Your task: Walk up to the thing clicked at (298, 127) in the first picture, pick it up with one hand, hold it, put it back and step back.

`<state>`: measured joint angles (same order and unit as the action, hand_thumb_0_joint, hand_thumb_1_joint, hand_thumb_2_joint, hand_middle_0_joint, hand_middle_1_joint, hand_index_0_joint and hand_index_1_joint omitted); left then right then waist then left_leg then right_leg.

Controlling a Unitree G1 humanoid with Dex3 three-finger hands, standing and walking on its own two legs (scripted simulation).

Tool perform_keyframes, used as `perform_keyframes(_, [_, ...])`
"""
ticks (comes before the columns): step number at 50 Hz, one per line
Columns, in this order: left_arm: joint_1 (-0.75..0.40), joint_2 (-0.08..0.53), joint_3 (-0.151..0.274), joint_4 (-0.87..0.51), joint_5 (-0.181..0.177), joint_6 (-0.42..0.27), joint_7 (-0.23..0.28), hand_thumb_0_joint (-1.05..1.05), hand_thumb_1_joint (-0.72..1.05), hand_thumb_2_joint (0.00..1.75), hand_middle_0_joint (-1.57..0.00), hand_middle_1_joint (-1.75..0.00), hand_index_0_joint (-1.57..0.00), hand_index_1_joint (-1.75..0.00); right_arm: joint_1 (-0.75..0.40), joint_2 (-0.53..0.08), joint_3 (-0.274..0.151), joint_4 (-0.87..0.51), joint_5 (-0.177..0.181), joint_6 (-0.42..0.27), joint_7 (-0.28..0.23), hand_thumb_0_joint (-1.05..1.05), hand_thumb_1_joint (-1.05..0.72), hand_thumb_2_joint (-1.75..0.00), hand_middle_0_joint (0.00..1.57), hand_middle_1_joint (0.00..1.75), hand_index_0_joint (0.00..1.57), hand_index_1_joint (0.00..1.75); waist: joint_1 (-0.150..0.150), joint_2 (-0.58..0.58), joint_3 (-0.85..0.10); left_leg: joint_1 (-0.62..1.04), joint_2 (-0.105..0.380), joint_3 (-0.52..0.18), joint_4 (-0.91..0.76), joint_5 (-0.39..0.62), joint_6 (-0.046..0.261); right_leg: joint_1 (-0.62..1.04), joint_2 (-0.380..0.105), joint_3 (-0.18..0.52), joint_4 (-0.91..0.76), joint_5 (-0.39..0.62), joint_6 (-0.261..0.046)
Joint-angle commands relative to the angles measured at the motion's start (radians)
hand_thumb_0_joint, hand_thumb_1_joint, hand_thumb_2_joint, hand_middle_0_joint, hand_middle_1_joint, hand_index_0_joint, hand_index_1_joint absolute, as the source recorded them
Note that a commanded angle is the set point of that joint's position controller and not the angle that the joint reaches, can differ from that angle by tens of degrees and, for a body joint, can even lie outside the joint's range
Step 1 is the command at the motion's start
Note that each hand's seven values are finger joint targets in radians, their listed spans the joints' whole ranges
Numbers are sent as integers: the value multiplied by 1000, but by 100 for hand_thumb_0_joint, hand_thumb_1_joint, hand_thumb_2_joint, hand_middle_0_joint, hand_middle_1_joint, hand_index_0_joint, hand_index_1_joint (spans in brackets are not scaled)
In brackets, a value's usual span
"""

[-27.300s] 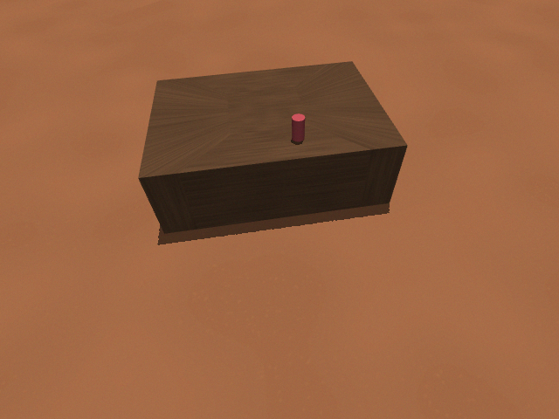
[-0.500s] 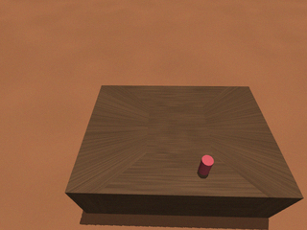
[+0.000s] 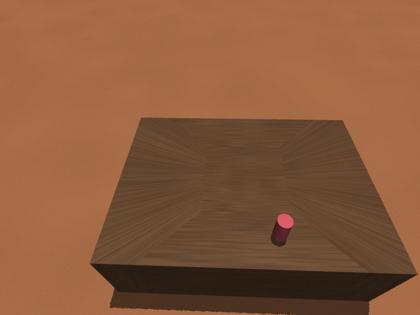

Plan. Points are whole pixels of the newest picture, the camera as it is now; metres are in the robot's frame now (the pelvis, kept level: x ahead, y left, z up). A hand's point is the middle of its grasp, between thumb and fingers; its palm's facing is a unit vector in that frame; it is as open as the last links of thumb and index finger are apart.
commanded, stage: stand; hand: right
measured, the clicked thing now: (282, 228) +0.47 -0.22 -0.37
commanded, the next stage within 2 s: step back in 0.76 s
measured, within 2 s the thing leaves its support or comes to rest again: neither
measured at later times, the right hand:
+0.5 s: hand out of the picture +0.07 -0.25 -0.16, palm faces -0.03 +0.94 -0.35, open 7.3 cm
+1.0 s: hand out of the picture +0.09 -0.28 -0.17, palm faces -0.02 +0.93 -0.37, open 7.3 cm
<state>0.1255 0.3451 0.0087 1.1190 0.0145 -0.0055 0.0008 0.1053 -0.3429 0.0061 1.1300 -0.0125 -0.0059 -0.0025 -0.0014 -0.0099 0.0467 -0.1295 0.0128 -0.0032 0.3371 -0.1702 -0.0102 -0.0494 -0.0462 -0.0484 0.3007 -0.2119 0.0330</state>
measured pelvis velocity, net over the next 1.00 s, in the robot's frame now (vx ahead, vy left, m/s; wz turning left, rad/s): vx -0.03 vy -0.01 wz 0.02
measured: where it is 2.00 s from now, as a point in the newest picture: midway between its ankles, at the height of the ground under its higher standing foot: outside the picture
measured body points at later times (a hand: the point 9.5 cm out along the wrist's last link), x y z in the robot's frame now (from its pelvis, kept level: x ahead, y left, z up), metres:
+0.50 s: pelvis +0.00 +0.00 +0.00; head +0.01 +0.01 +0.45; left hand +0.07 +0.30 -0.14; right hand +0.07 -0.30 -0.13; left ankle +0.01 +0.12 -0.75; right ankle -0.03 -0.14 -0.75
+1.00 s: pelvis -0.03 -0.01 -0.02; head +0.03 -0.01 +0.42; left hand +0.06 +0.31 -0.14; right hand +0.09 -0.32 -0.14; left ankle +0.01 +0.12 -0.75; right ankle -0.03 -0.14 -0.75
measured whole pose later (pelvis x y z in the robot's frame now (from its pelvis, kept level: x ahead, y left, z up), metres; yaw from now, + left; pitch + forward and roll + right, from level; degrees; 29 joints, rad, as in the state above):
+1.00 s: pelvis -0.03 -0.01 -0.02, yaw +1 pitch -1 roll +0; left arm 0.08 0.38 0.06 0.98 0.00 0.03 0.01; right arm 0.05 -0.39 -0.04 0.97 0.00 0.05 0.01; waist -0.01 0.01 0.16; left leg -0.34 0.02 -0.03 0.61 -0.25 0.02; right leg -0.26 -0.04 -0.06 0.60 -0.32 0.01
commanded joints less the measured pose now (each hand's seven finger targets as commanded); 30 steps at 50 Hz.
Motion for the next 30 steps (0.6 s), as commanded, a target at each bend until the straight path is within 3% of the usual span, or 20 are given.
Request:
perform_keyframes(1, [-17,202,38,-60,2,-19,9,0,90,90,-20,-30,-20,-30,-36,-220,-44,-53,3,-23,-12,0,-90,-90,20,30,20,30,0,9,-73,32,115,-86,-39,185,27,-13,-101,81,-52,161,-41])
perform_keyframes(5, [-26,203,41,-60,1,-17,11,0,90,90,-20,-30,-20,-30,-37,-217,-43,-52,2,-21,-12,0,-90,-90,20,30,20,30,1,13,-49,17,113,-91,-54,159,21,-27,-94,76,-51,115,-40])
perform_keyframes(13, [-18,204,39,-58,1,-21,11,0,90,90,-20,-30,-20,-30,-33,-218,-43,-54,3,-21,-10,0,-90,-90,20,30,20,30,-1,2,-63,28,116,-92,-40,188,26,-22,-99,78,-56,141,-38])
perform_keyframes(21, [-22,204,40,-56,0,-15,8,0,90,90,-20,-30,-20,-30,-29,-219,-41,-51,3,-21,-12,0,-90,-90,20,30,20,30,-3,18,-48,0,111,-98,-59,121,22,-22,-95,74,-52,89,-41])
perform_keyframes(25, [-11,208,40,-54,1,-18,8,0,90,90,-20,-30,-20,-30,-24,-218,-41,-50,3,-21,-10,0,-90,-90,20,30,20,30,0,11,-53,6,111,-99,-52,136,25,-19,-99,76,-55,108,-39])
perform_keyframes(30, [-16,208,38,-59,-1,-18,10,0,90,90,-20,-30,-20,-30,-27,-215,-39,-53,4,-25,-11,0,-90,-90,20,30,20,30,0,10,-77,22,117,-96,-37,228,26,-4,-101,69,-38,168,-38])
